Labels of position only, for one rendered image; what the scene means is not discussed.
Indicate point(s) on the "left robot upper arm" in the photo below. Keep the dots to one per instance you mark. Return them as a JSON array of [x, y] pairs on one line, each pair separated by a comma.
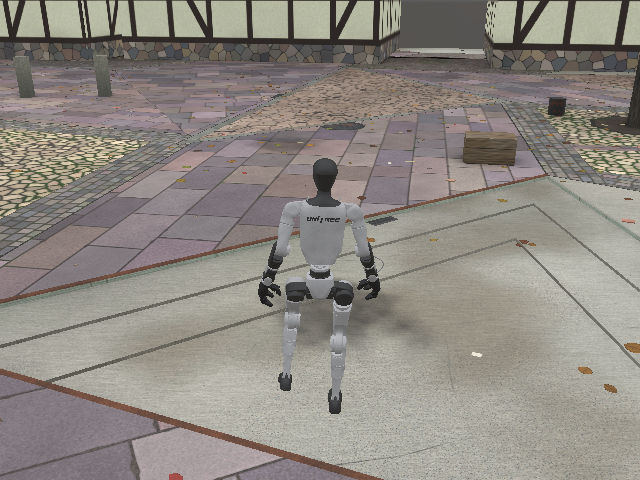
[[290, 211]]

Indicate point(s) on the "robot left hand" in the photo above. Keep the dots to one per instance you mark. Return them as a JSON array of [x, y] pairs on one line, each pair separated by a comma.
[[263, 292]]

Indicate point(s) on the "right robot thigh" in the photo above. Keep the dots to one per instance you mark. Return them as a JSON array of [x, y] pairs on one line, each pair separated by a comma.
[[342, 303]]

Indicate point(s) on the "right robot upper arm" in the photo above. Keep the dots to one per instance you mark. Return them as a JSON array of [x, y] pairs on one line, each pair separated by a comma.
[[354, 213]]

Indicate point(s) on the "robot right hand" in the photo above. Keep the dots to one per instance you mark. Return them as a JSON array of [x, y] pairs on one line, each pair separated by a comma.
[[368, 285]]

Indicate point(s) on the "right robot foot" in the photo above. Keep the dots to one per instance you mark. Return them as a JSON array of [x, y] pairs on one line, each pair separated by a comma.
[[334, 405]]

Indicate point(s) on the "right robot forearm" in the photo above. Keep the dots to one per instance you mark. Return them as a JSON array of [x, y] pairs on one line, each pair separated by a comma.
[[369, 266]]

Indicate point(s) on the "left robot forearm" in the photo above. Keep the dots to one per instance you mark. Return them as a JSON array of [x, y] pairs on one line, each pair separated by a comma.
[[272, 267]]

